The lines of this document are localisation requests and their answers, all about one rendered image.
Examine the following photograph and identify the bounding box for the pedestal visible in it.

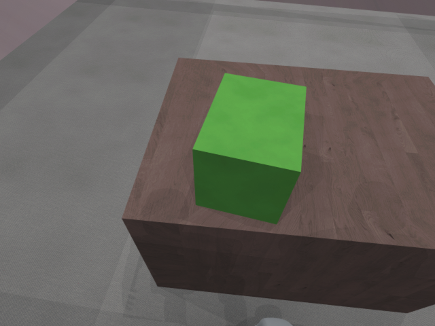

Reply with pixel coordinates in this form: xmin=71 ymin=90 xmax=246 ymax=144
xmin=122 ymin=58 xmax=435 ymax=313

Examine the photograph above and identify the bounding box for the carton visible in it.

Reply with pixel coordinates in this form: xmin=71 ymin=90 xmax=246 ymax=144
xmin=192 ymin=73 xmax=307 ymax=224

